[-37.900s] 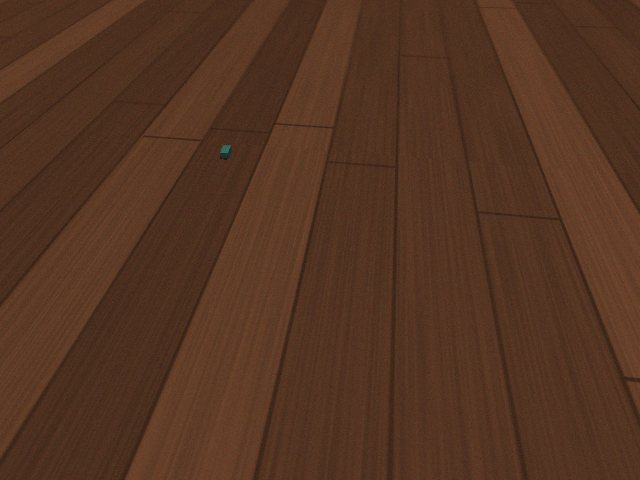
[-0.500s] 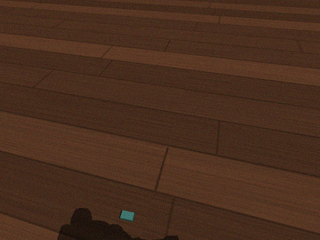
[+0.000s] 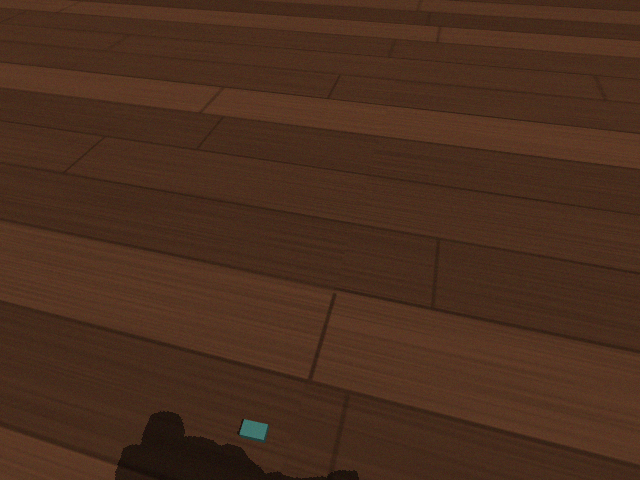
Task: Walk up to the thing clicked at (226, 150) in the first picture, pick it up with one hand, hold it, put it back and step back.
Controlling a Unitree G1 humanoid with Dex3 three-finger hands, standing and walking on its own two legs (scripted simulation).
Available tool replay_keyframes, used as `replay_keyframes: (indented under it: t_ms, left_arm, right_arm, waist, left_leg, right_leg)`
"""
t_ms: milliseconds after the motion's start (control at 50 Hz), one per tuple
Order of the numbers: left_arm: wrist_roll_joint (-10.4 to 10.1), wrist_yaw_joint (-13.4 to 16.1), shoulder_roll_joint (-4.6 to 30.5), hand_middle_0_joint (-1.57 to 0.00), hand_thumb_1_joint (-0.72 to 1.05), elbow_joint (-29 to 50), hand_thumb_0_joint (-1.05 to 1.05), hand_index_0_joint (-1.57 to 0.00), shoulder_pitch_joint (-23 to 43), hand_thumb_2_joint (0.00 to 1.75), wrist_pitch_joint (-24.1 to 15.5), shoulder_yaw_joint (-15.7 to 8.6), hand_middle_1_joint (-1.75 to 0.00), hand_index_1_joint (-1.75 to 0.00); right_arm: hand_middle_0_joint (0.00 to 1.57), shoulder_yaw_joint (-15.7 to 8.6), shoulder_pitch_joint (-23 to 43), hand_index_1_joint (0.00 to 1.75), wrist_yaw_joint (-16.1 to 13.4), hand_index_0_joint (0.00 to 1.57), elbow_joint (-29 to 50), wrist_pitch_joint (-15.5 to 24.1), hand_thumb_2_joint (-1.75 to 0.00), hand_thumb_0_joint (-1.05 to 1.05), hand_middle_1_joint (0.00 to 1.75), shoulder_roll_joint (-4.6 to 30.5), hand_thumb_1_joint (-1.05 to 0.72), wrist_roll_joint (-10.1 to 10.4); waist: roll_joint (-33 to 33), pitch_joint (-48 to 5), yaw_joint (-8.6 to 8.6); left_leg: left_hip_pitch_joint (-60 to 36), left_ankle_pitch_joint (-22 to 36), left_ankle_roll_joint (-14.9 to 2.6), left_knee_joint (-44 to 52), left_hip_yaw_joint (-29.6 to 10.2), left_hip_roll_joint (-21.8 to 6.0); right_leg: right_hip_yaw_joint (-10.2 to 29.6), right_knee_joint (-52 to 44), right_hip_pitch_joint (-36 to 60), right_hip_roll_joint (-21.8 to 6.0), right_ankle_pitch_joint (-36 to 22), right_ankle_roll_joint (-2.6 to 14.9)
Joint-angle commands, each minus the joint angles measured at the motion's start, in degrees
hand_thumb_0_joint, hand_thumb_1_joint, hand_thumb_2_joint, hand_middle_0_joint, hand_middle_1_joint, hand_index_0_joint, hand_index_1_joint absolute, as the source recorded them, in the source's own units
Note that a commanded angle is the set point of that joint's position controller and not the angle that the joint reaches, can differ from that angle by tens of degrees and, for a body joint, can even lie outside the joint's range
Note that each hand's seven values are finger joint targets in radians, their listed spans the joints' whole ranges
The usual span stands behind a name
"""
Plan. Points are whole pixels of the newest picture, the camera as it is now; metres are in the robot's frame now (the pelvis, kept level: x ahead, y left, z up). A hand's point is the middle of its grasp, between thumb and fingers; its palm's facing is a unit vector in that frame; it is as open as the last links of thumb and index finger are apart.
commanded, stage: stand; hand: left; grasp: from above
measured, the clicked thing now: (254, 431) +0.42 +0.22 -0.77
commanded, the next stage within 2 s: step back in 0.24 s
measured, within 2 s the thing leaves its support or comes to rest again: neither
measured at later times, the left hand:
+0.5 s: hand out of the picture +0.08 +0.29 -0.17, palm faces -0.01 -0.92 -0.38, open 7.4 cm
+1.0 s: hand out of the picture +0.00 +0.31 -0.18, palm faces -0.09 -0.91 -0.41, open 7.4 cm
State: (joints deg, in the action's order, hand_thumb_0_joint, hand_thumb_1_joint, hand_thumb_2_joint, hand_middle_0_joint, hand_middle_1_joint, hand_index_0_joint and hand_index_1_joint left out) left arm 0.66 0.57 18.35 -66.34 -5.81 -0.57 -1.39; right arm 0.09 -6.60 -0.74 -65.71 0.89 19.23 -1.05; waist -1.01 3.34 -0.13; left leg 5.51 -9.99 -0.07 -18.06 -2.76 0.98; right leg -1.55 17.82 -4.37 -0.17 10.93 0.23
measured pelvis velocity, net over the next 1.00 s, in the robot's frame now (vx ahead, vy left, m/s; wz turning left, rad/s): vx -0.13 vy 0.06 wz -0.07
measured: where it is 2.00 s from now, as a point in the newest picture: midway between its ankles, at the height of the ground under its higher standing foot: outside the picture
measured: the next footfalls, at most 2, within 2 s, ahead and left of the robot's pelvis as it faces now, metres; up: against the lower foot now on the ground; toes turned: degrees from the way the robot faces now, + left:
left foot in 0.54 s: -0.02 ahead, +0.15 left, +0.00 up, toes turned -1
right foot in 0.96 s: -0.10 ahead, -0.07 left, +0.00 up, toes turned -1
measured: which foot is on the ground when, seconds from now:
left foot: down 0.00-0.36, up 0.38-0.52, down 0.54-1.00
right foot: down 0.00-0.56, up 0.58-0.94, down 0.96-1.00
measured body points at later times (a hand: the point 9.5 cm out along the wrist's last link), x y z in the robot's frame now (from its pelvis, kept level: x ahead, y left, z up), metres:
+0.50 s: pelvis -0.04 +0.03 -0.02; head +0.03 +0.03 +0.43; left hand +0.08 +0.34 -0.14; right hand +0.05 -0.30 -0.14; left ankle -0.05 +0.14 -0.72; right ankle -0.01 -0.11 -0.75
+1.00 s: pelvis -0.13 +0.06 -0.03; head -0.06 +0.04 +0.41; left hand +0.00 +0.36 -0.15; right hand -0.04 -0.26 -0.16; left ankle -0.06 +0.15 -0.75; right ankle -0.14 -0.07 -0.75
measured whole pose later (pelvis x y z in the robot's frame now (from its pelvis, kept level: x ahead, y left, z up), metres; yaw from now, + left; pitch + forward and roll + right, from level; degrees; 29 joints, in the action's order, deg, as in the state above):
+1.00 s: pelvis -0.13 +0.06 -0.03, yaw -4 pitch -3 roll -2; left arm 1.3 0.8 20.4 -51.0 -6.9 1.9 -4.3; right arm -2.4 -5.5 -0.9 -49.4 -2.1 21.6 -0.5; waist -3.2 12.3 1.3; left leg 21.9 -16.5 -2.5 -41.5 2.4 -1.4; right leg 2.3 37.8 -13.5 3.3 21.0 0.6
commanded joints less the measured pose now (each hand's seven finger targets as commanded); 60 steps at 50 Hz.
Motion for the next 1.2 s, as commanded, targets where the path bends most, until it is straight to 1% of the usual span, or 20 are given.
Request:
replay_keyframes:
  t_ms: [0, 200, 260, 300, 340, 380, 460, 500, 520, 540, 580, 660, 800, 880, 940, 960, 980, 1000, 1080, 1180]
  left_arm:
    - [-0.01, 0.48, 12.12, -0.20, 0.90, 3.55, 0.00, -0.20, 1.83, 0.90, -1.04, -2.01, -0.30, -0.30]
    - [-0.05, 0.53, 12.36, -0.20, 0.90, 3.95, 0.00, -0.20, 1.65, 0.90, -1.27, -1.88, -0.30, -0.30]
    - [-1.24, 1.00, 16.43, -0.20, 0.90, 6.66, 0.00, -0.20, 0.44, 0.90, -0.33, -4.93, -0.30, -0.30]
    - [-0.98, 1.05, 17.46, -0.20, 0.90, 8.95, 0.00, -0.20, 1.06, 0.90, -0.14, -5.46, -0.30, -0.30]
    - [-0.17, 1.14, 18.02, -0.20, 0.90, 12.16, 0.00, -0.20, 5.00, 0.90, 0.15, -5.83, -0.30, -0.30]
    - [0.75, 1.19, 18.05, -0.20, 0.90, 14.55, 0.00, -0.20, 5.75, 0.90, 0.40, -6.02, -0.30, -0.30]
    - [0.90, 1.04, 16.16, -0.20, 0.90, 17.21, 0.00, -0.20, 7.41, 0.90, 1.13, -5.24, -0.30, -0.30]
    - [-0.04, 0.77, 15.56, -0.20, 0.90, 18.10, 0.00, -0.20, 5.65, 0.90, 2.15, -4.96, -0.30, -0.30]
    - [-0.71, 0.85, 13.64, -0.20, 0.90, 19.04, 0.00, -0.20, 5.31, 0.90, 2.49, -4.75, -0.30, -0.30]
    - [-0.77, 1.23, 12.00, -0.20, 0.90, 19.32, 0.00, -0.20, 5.75, 0.90, 3.07, -4.54, -0.30, -0.30]
    - [-0.29, 2.00, 12.12, -0.20, 0.90, 18.79, 0.00, -0.20, 3.44, 0.90, 3.58, -4.28, -0.30, -0.30]
    - [-0.85, 1.79, 14.32, -0.20, 0.90, 18.03, 0.00, -0.20, -0.69, 0.90, 3.74, -5.00, -0.30, -0.30]
    - [0.02, 1.35, 13.55, -0.20, 0.90, 21.26, 0.00, -0.20, 1.40, 0.90, 2.19, -5.43, -0.30, -0.30]
    - [0.31, 0.77, 13.13, -0.20, 0.90, 20.30, 0.00, -0.20, -3.25, 0.90, 1.71, -5.69, -0.30, -0.30]
    - [0.96, 0.63, 13.23, -0.20, 0.90, 17.91, 0.00, -0.20, -9.04, 0.90, 1.06, -6.13, -0.30, -0.30]
    - [1.57, 0.59, 16.91, -0.20, 0.90, 18.51, 0.00, -0.20, -8.98, 0.90, 0.82, -6.99, -0.30, -0.30]
    - [0.95, 0.32, 20.46, -0.20, 0.90, 19.99, 0.00, -0.20, -6.16, 0.90, 1.00, -7.68, -0.30, -0.30]
    - [1.75, 0.46, 23.77, -0.20, 0.90, 22.56, 0.00, -0.20, -1.58, 0.90, 0.91, -8.03, -0.30, -0.30]
    - [0.97, 1.07, 16.35, -0.20, 0.90, 24.78, 0.00, -0.20, 3.22, 0.90, 0.76, -6.93, -0.30, -0.30]
    - [1.85, 1.35, 15.61, -0.20, 0.90, 25.80, 0.00, -0.20, -0.91, 0.90, 1.73, -6.55, -0.30, -0.30]
  right_arm:
    - [0.20, -2.01, 2.08, 0.30, -0.61, 0.20, 3.64, 1.05, -0.90, 0.00, 0.30, 11.57, -0.90, 0.23]
    - [0.20, -1.97, 2.11, 0.30, -0.50, 0.20, 3.82, 1.00, -0.90, 0.00, 0.30, 11.82, -0.90, 0.29]
    - [0.20, -3.48, 2.77, 0.30, 0.02, 0.20, 6.99, -0.75, -0.90, 0.00, 0.30, 13.22, -0.90, 1.36]
    - [0.20, -3.92, 1.02, 0.30, 0.20, 0.20, 8.36, -1.42, -0.90, 0.00, 0.30, 12.82, -0.90, 1.48]
    - [0.20, -4.69, -1.55, 0.30, 0.41, 0.20, 9.19, -2.41, -0.90, 0.00, 0.30, 12.47, -0.90, 1.15]
    - [0.20, -5.23, -3.48, 0.30, 0.76, 0.20, 10.50, -3.27, -0.90, 0.00, 0.30, 13.26, -0.90, 0.76]
    - [0.20, -5.75, -4.46, 0.30, 1.14, 0.20, 12.32, -2.67, -0.90, 0.00, 0.30, 12.65, -0.90, 1.04]
    - [0.20, -6.11, -4.26, 0.30, 0.73, 0.20, 13.09, -1.95, -0.90, 0.00, 0.30, 13.52, -0.90, -0.15]
    - [0.20, -7.16, -3.77, 0.30, 0.47, 0.20, 14.02, -1.70, -0.90, 0.00, 0.30, 16.95, -0.90, -0.90]
    - [0.20, -7.57, -4.60, 0.30, 0.40, 0.20, 14.35, -1.49, -0.90, 0.00, 0.30, 19.12, -0.90, -1.26]
    - [0.20, -7.64, -3.99, 0.30, -0.04, 0.20, 15.48, -1.24, -0.90, 0.00, 0.30, 20.82, -0.90, -0.71]
    - [0.20, -6.68, 1.20, 0.30, -1.25, 0.20, 18.23, -1.08, -0.90, 0.00, 0.30, 16.49, -0.90, -0.79]
    - [0.20, -7.00, -5.60, 0.30, -1.72, 0.20, 19.00, -1.26, -0.90, 0.00, 0.30, 16.04, -0.90, -0.27]
    - [0.20, -6.87, -2.49, 0.30, -1.33, 0.20, 20.42, -1.66, -0.90, 0.00, 0.30, 16.84, -0.90, 0.21]
    - [0.20, -6.39, 1.34, 0.30, -0.76, 0.20, 21.03, -2.16, -0.90, 0.00, 0.30, 16.11, -0.90, 1.16]
    - [0.20, -6.00, 1.51, 0.30, -0.59, 0.20, 21.68, -2.22, -0.90, 0.00, 0.30, 14.93, -0.90, 1.58]
    - [0.20, -5.43, 2.21, 0.30, -0.55, 0.20, 21.97, -2.31, -0.90, 0.00, 0.30, 12.80, -0.90, 1.69]
    - [0.20, -6.26, 1.65, 0.30, -1.06, 0.20, 21.13, -2.69, -0.90, 0.00, 0.30, 13.97, -0.90, 1.21]
    - [0.20, -5.55, -3.21, 0.30, -0.62, 0.20, 18.19, -2.19, -0.90, 0.00, 0.30, 13.17, -0.90, 1.65]
    - [0.20, -4.81, -4.76, 0.30, -1.05, 0.20, 19.63, -1.48, -0.90, 0.00, 0.30, 12.58, -0.90, 1.35]
  waist:
    - [1.10, -4.70, -0.24]
    - [1.29, -4.58, -0.18]
    - [3.26, -0.47, 0.29]
    - [6.13, -3.87, 0.89]
    - [10.89, -5.94, 1.72]
    - [10.38, -5.67, 1.85]
    - [8.35, -6.45, 1.88]
    - [1.56, -5.45, 1.73]
    - [-6.29, -6.13, 1.52]
    - [-10.42, -5.17, 1.96]
    - [-8.86, -6.53, 2.61]
    - [-6.42, -7.26, -1.11]
    - [-5.05, -6.57, 3.62]
    - [-6.03, -8.43, 1.91]
    - [-3.50, -9.70, -1.39]
    - [4.75, -8.66, -1.04]
    - [13.64, -4.64, -1.41]
    - [18.21, -2.28, -2.20]
    - [9.44, -0.76, 1.24]
    - [11.75, -4.40, -1.00]
  left_leg:
    - [0.66, 10.40, -1.39, 2.39, -5.35, -7.52]
    - [0.06, 11.18, -1.45, 1.82, -5.30, -7.54]
    - [5.61, 18.43, -2.70, -10.03, -2.66, -4.07]
    - [6.31, 12.70, -2.27, -17.17, -0.93, -1.10]
    - [8.40, -10.55, -1.96, -27.69, -0.08, 1.92]
    - [9.41, -20.64, -2.73, -33.99, -2.71, 0.57]
    - [10.18, -9.67, -2.56, -21.30, 0.33, 0.27]
    - [7.42, 14.49, -2.97, -7.00, -2.83, -3.59]
    - [3.58, 29.50, -5.99, -6.36, -12.65, -10.39]
    - [-0.24, 36.99, -10.58, -5.06, -19.90, -15.93]
    - [2.48, 39.59, -13.45, -6.01, -21.86, -19.82]
    - [-0.96, 30.92, -11.78, -9.09, -11.38, -13.88]
    - [-8.18, 33.90, -15.20, -12.10, -12.45, -16.28]
    - [-2.70, 23.65, -12.65, -13.20, -10.41, -14.53]
    - [8.78, 11.16, -7.79, -17.51, -7.21, -11.28]
    - [17.41, 1.62, -4.56, -22.50, -4.65, -6.42]
    - [21.96, -15.07, -1.11, -31.59, 0.47, 3.51]
    - [18.19, -26.38, 0.13, -45.38, -2.45, 4.45]
    - [19.91, -19.50, 0.00, -50.33, -5.89, 6.78]
    - [20.32, -19.72, 0.85, -29.61, -1.69, 1.90]
  right_leg:
    - [5.68, -2.34, 1.80, -7.46, -9.00, 0.99]
    - [5.60, -2.60, 1.25, -7.48, -9.92, 0.76]
    - [6.53, 2.83, -1.76, -8.73, -23.70, 4.02]
    - [10.55, 2.17, -1.97, -12.96, -25.65, 8.09]
    - [15.24, 1.56, -3.75, -19.58, -25.84, 13.26]
    - [15.83, 3.83, -8.16, -22.32, -25.22, 15.48]
    - [8.55, 12.19, -5.42, -14.89, -23.11, 9.68]
    - [4.52, 20.39, -6.90, -8.34, -15.68, 4.89]
    - [1.72, 29.14, -12.84, -0.28, -5.22, 2.02]
    - [5.05, 36.08, -21.40, 5.73, 22.49, 1.85]
    - [11.62, 46.18, -21.40, 6.12, 28.40, 1.73]
    - [13.01, 52.23, -24.51, 5.75, 18.24, 1.34]
    - [9.20, 36.12, -23.95, 3.26, 19.44, -1.32]
    - [4.70, 21.70, -15.40, 1.59, 14.28, 0.28]
    - [5.42, 8.10, -2.47, -0.11, -2.94, 2.68]
    - [16.41, 7.69, -0.34, -6.91, -6.93, 6.12]
    - [27.44, 2.09, -5.20, -16.01, -6.41, 13.49]
    - [35.66, 0.12, -15.77, -24.12, -9.57, 20.25]
    - [16.41, 5.46, -12.81, -12.99, -19.57, 13.23]
    - [14.03, 10.03, -0.03, -11.59, -21.45, 11.14]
